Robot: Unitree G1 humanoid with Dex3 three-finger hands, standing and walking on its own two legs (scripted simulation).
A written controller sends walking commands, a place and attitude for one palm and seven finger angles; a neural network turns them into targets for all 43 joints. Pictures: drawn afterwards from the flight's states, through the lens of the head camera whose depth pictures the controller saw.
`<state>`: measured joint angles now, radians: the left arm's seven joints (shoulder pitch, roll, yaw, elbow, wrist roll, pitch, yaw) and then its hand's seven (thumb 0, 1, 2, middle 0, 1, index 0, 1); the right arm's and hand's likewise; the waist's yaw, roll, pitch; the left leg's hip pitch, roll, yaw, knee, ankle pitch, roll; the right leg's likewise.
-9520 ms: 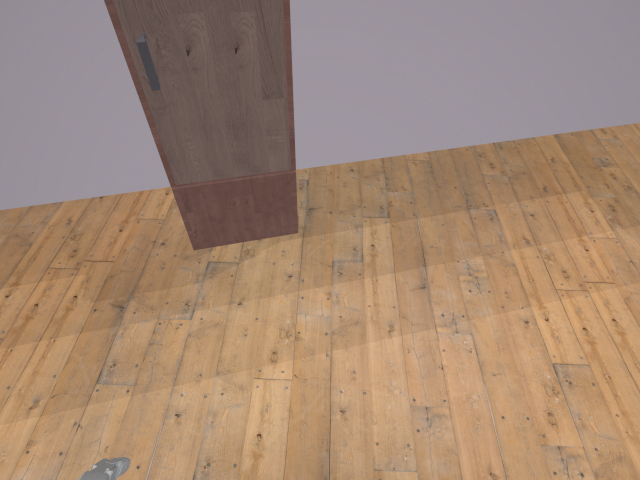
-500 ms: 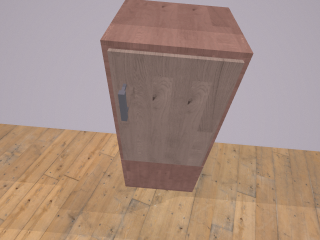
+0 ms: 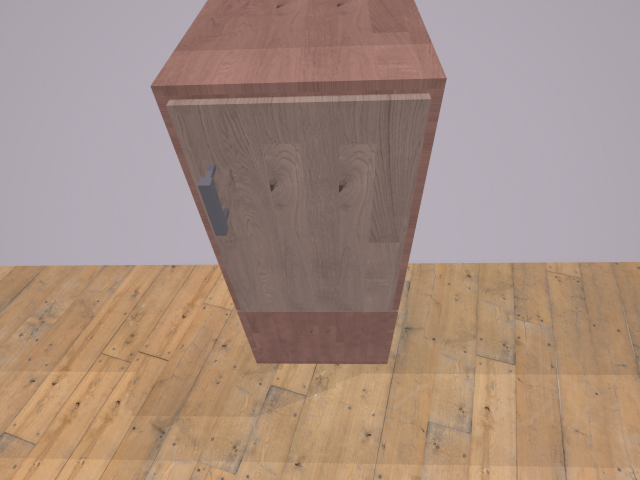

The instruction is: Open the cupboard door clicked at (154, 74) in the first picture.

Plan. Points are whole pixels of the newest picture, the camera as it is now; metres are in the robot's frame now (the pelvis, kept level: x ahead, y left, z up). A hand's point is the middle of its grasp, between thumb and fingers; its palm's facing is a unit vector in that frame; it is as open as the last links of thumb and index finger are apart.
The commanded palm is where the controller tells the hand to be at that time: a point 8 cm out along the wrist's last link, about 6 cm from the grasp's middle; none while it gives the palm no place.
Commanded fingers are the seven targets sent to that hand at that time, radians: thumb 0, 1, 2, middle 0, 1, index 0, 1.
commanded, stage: come to a stop and stand still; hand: left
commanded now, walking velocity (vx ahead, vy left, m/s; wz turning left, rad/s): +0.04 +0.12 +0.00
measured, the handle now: (216, 200) +0.55 +0.22 +0.02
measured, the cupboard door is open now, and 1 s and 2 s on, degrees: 0 0 0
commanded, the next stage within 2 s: look again from close up in 1.98 s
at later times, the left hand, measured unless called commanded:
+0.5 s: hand out of the picture +0.00 +0.27 -0.17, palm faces +0.04 -0.97 -0.26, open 7.4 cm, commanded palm none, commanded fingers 0.00 0.90 0.90 -0.20 -0.30 -0.20 -0.30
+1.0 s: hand out of the picture +0.06 +0.24 -0.18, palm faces +0.00 -0.97 -0.23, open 7.3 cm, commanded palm none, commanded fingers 0.00 0.90 0.90 -0.20 -0.30 -0.20 -0.30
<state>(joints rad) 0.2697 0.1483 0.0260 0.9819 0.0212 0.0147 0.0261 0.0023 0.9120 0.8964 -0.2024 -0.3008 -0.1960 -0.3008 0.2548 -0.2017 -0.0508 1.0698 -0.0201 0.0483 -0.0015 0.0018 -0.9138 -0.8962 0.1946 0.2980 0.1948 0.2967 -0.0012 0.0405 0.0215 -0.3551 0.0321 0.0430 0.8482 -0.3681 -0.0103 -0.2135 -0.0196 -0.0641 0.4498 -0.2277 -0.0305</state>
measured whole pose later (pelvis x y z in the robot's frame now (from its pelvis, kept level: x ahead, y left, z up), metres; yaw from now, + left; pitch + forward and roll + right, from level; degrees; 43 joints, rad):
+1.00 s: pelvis +0.03 +0.06 -0.01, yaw +0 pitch +0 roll +1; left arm 0.21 0.16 -0.01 1.09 0.01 0.01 0.04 0.00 0.93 0.90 -0.20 -0.30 -0.20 -0.30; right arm 0.28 -0.17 0.02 1.09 -0.01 -0.04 -0.04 0.00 -0.91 -0.90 0.20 0.30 0.20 0.30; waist -0.01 0.02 0.04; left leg -0.15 -0.05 0.10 0.43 -0.30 0.07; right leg -0.20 -0.04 -0.01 0.51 -0.32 0.01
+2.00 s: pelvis +0.04 -0.01 +0.00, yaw +2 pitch +0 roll +1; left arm 0.26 0.16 0.00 1.11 0.01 -0.02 0.03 0.00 0.92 0.90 -0.20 -0.30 -0.20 -0.30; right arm 0.25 -0.16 0.01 1.14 -0.01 -0.02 -0.05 0.00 -0.91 -0.90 0.19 0.30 0.20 0.30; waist 0.01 0.00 0.03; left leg -0.11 0.05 0.05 0.40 -0.28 -0.04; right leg -0.14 0.06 -0.07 0.43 -0.29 -0.09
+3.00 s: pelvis +0.00 +0.02 -0.03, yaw +3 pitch +8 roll +2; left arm 0.27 0.15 0.08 0.21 -0.22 -0.42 -0.13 0.01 0.79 0.84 -0.21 -0.39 -0.20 -0.39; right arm 0.18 -0.28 -0.04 0.69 0.01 -0.27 -0.04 0.01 -0.91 -0.90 0.20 0.30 0.20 0.30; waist -0.02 0.01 -0.11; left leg -0.50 0.00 0.05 0.74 -0.38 0.00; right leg -0.53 -0.01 -0.07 0.79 -0.40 -0.06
